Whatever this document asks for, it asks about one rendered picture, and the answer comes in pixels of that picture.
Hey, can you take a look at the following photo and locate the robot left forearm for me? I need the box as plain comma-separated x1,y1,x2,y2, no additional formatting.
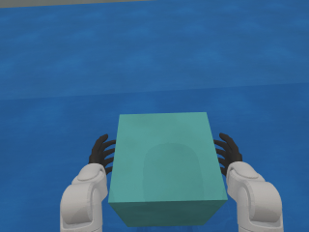
60,163,108,232

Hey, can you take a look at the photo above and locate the robot left hand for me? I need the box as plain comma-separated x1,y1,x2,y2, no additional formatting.
88,134,117,175

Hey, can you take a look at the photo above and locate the robot right forearm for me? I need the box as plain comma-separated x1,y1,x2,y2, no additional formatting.
226,161,284,232

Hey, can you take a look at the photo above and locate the robot right hand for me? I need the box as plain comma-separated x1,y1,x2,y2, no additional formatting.
213,132,242,178

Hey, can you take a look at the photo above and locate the carton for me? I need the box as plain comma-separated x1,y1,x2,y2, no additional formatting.
108,112,228,227

